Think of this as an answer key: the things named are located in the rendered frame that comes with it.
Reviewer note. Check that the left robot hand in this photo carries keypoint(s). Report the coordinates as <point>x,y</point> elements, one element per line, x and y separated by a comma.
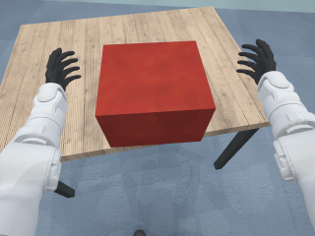
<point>55,72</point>

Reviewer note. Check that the left robot upper arm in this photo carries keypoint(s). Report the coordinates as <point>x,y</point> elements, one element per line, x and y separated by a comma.
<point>27,171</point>

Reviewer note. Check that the robot left forearm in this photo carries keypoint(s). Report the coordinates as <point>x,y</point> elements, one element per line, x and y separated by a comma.
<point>47,120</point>

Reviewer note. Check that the carton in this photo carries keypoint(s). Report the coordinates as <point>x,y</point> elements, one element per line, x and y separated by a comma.
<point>153,93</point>

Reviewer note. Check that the right robot hand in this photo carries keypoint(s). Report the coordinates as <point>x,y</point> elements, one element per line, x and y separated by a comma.
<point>264,60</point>

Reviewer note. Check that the right robot upper arm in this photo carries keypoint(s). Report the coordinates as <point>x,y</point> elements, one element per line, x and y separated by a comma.
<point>295,158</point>

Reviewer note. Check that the table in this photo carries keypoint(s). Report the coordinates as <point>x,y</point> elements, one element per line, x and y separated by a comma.
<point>235,95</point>

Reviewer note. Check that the robot right forearm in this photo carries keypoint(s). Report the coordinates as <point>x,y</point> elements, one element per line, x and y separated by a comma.
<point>282,106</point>

